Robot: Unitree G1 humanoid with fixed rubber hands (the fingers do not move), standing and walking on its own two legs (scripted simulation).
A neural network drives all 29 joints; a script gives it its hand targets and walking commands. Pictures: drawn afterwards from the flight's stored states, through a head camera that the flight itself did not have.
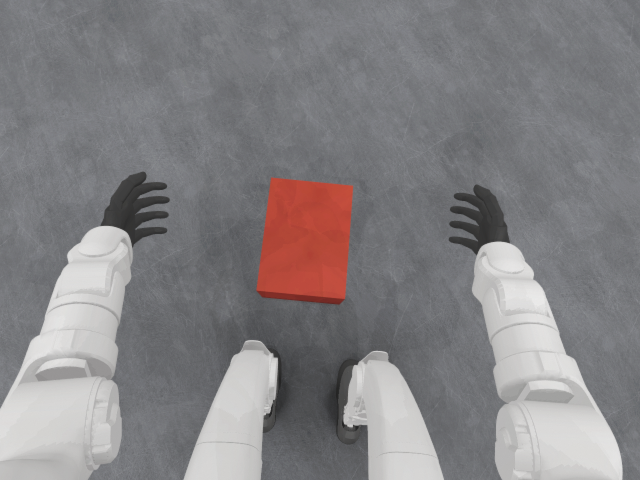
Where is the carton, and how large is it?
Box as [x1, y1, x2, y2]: [256, 178, 352, 304]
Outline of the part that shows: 271,178 256,290 264,297 339,304 344,299 352,186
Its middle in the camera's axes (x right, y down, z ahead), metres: -0.03 +0.00 +1.04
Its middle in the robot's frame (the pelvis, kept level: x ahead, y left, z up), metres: +0.51 +0.04 -0.61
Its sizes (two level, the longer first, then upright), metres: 0.297 0.216 0.147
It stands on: the floor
